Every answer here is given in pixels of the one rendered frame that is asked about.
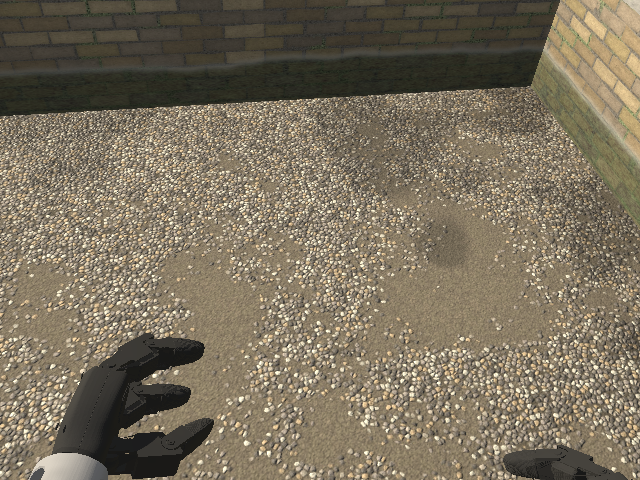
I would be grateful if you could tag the robot left forearm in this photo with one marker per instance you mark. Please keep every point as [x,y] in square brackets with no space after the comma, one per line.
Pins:
[69,466]

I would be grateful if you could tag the right robot hand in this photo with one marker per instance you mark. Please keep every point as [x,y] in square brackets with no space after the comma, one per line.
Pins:
[563,463]

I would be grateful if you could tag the left robot hand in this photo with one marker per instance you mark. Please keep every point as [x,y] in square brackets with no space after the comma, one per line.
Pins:
[111,397]

